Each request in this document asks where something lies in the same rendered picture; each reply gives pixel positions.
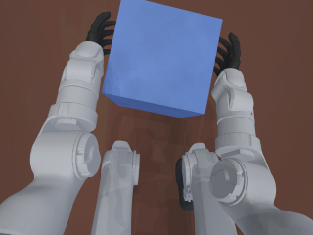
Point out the right robot hand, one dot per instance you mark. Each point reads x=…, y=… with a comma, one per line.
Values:
x=231, y=57

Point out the robot left upper arm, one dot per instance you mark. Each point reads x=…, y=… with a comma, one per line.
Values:
x=61, y=161

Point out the robot right foot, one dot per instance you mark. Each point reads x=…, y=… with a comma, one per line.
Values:
x=185, y=205

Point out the robot right thigh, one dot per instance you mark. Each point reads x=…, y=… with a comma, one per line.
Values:
x=210, y=218

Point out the left robot forearm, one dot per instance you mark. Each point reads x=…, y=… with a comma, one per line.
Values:
x=78, y=93

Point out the right robot forearm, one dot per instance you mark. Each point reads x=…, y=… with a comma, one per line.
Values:
x=236, y=137

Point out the carton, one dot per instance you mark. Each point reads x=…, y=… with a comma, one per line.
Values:
x=162, y=59

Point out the left robot hand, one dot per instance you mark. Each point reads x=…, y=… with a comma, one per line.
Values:
x=97, y=32

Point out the robot right upper arm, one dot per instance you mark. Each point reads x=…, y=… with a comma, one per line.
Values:
x=246, y=192

